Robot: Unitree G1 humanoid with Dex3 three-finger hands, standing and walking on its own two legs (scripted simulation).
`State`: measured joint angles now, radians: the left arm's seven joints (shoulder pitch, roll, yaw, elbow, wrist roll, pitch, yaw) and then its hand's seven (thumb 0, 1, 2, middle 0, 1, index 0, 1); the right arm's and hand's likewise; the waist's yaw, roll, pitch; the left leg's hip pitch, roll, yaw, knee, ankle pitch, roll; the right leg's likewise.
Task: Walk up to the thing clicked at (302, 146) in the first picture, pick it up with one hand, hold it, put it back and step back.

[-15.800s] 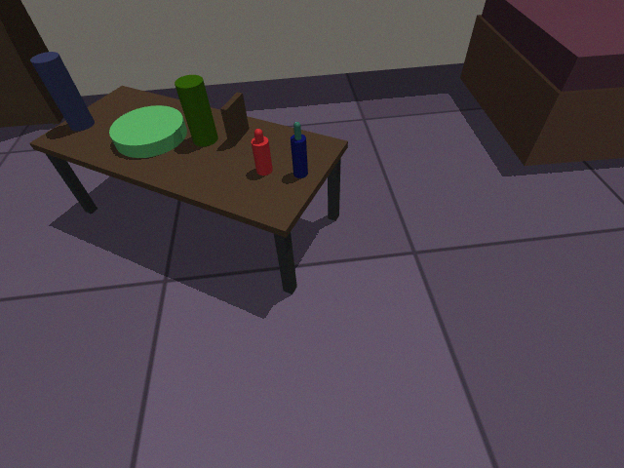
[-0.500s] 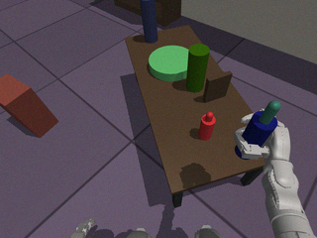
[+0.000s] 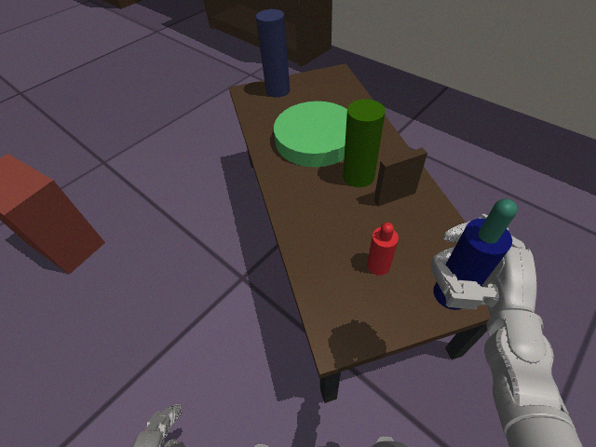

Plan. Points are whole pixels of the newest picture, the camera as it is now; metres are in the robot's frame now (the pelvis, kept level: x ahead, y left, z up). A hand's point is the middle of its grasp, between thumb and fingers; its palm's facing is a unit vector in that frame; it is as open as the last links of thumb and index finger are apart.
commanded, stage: hold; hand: right
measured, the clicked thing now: (475, 256) +0.34 -0.19 +0.08
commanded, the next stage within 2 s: none
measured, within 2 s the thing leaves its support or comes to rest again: neither
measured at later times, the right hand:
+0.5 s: hand (463, 269) +0.33 -0.17 +0.07, palm faces +0.16 +0.99 +0.00, open 7.0 cm
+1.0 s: hand (466, 272) +0.32 -0.17 +0.07, palm faces +0.17 +0.99 +0.00, open 7.0 cm
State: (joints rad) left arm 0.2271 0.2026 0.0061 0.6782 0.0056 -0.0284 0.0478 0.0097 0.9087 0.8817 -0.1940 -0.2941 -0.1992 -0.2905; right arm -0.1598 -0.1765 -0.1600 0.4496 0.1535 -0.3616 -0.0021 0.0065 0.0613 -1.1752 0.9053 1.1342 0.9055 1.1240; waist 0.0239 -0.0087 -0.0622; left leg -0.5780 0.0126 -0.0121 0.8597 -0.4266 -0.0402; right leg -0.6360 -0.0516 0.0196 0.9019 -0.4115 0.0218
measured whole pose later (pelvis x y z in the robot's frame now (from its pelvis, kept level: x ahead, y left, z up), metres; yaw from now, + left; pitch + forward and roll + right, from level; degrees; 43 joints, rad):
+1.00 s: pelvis +0.00 +0.00 +0.01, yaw +0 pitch +5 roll +2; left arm 0.22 0.19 0.00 0.69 0.00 -0.05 0.05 0.01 0.90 0.90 -0.20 -0.30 -0.20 -0.30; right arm -0.10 -0.17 -0.13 0.37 0.15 -0.32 -0.02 0.01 0.06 -1.18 0.91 1.13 0.91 1.12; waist 0.02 -0.01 -0.05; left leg -0.49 0.02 -0.01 0.79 -0.39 -0.04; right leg -0.55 -0.05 0.02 0.83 -0.38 0.02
